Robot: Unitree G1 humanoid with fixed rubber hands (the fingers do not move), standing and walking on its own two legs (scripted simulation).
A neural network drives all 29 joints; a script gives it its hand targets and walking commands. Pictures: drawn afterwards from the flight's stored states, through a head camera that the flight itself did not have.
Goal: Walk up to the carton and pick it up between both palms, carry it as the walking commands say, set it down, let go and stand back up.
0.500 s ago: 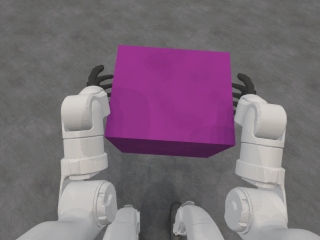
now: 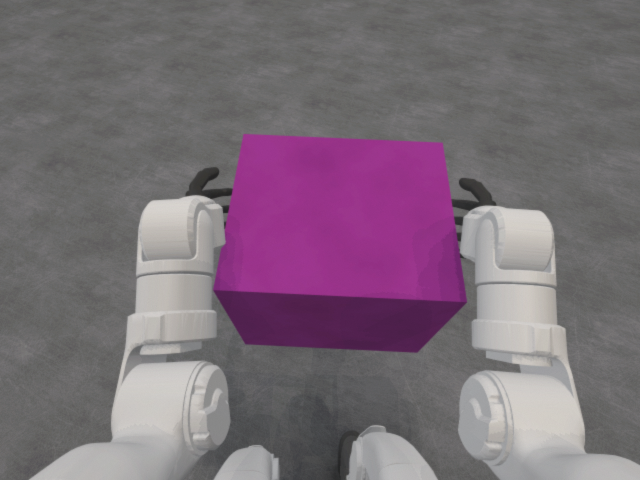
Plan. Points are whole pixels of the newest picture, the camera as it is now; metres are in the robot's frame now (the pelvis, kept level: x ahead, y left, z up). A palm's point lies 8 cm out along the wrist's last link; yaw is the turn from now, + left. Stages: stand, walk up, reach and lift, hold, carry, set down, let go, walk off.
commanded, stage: carry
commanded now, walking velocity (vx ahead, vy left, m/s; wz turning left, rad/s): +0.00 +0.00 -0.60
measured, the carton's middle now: (336, 251) +0.39 -0.01 +0.03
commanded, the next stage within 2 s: none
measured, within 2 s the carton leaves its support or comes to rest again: neither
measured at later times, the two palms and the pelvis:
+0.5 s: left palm (331, 244) +0.34 +0.00 +0.11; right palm out of the picture +0.22 -0.31 +0.10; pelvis -0.08 -0.03 +0.00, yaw -18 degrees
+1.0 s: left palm (414, 306) +0.26 -0.08 +0.12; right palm out of the picture +0.06 -0.35 +0.11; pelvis -0.15 -0.01 +0.01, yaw -37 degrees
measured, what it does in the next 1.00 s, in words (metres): walks backwards, turning right: left foot, then right foot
